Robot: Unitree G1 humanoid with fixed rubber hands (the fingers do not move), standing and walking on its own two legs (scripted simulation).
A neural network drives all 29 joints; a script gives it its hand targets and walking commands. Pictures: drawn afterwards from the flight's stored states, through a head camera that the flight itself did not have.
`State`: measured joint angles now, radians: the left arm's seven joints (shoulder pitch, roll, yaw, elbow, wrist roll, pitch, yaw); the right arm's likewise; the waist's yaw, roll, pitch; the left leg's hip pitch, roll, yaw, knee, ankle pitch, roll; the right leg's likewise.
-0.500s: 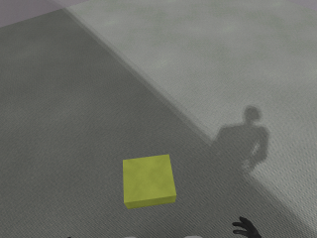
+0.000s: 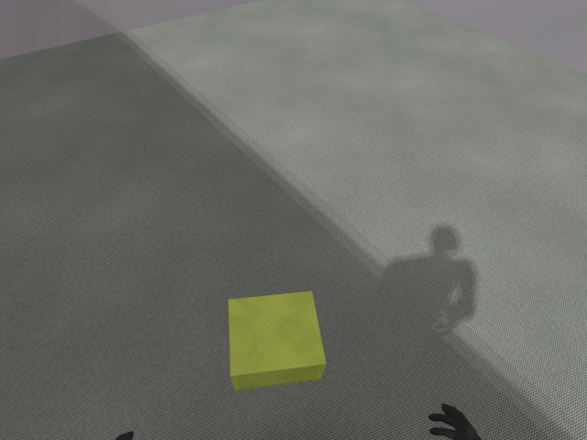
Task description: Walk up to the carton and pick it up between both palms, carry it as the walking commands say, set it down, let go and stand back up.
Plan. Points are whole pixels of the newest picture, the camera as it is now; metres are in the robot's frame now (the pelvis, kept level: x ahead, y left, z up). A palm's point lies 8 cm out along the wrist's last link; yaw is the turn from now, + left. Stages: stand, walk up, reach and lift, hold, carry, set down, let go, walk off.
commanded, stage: walk up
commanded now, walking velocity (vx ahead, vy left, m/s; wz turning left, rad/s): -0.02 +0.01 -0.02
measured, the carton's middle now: (274, 339) +0.52 +0.04 -0.68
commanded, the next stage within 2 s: none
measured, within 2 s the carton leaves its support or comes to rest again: neither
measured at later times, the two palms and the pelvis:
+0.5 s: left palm out of the picture +0.05 +0.30 -0.13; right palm out of the picture +0.07 -0.21 -0.10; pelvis -0.03 +0.04 +0.00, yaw +0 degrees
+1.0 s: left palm out of the picture +0.04 +0.29 -0.12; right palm out of the picture -0.01 -0.21 -0.09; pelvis -0.05 +0.04 +0.02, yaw +0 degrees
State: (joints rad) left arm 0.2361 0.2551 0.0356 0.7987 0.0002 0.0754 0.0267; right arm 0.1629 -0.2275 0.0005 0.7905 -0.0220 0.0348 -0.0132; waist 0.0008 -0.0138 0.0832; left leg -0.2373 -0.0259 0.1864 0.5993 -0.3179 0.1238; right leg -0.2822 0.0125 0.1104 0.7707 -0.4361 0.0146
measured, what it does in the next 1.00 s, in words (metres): steps on the spot: right foot, then left foot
